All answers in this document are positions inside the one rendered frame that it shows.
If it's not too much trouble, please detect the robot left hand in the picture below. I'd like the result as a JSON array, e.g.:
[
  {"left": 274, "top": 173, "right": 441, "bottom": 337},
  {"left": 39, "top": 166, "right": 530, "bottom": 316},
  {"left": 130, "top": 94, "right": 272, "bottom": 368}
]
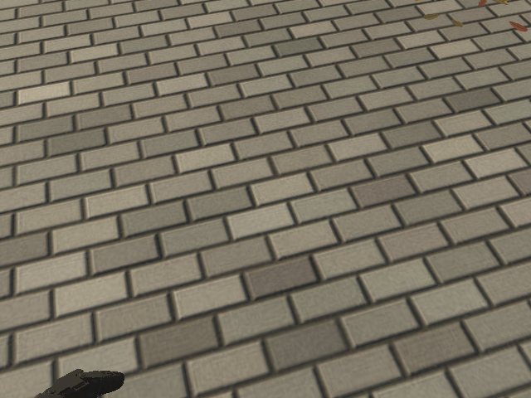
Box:
[{"left": 34, "top": 369, "right": 124, "bottom": 398}]

